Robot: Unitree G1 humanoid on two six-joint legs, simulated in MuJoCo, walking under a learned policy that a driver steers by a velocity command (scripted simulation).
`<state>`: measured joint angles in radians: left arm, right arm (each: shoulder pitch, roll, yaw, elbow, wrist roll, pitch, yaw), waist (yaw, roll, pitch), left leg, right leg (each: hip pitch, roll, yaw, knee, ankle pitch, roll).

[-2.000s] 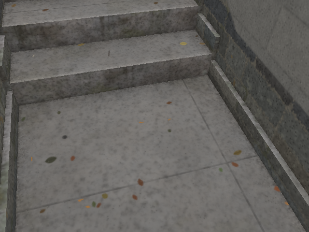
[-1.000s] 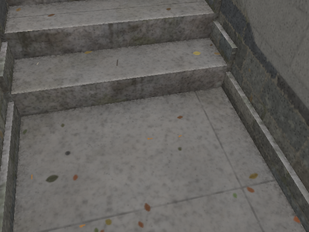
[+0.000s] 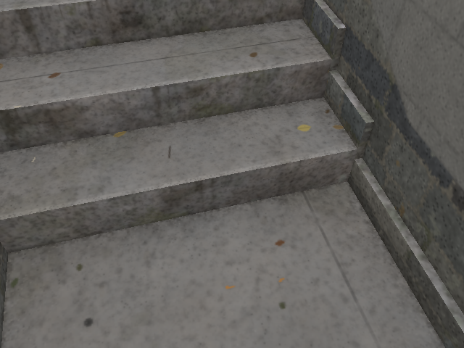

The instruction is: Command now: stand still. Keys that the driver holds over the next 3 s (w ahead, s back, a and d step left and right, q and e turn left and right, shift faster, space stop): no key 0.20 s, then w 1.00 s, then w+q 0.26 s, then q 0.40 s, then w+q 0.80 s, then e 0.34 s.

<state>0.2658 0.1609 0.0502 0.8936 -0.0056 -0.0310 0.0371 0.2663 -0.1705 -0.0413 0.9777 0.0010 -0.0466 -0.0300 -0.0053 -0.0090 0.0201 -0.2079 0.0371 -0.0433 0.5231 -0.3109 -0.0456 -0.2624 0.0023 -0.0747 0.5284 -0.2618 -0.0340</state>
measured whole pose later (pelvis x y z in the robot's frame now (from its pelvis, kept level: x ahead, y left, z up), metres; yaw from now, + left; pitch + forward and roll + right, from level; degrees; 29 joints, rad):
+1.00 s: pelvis +0.26 +0.04 +0.00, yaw +0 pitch +1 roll +0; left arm 0.01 0.22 0.06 0.78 -0.03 -0.07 -0.02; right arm 0.48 -0.19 -0.03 1.05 0.02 -0.09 -0.03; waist -0.10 -0.02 0.02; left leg 0.16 0.02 0.02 0.17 -0.34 -0.01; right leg -0.65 -0.06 -0.03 0.59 0.07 -0.05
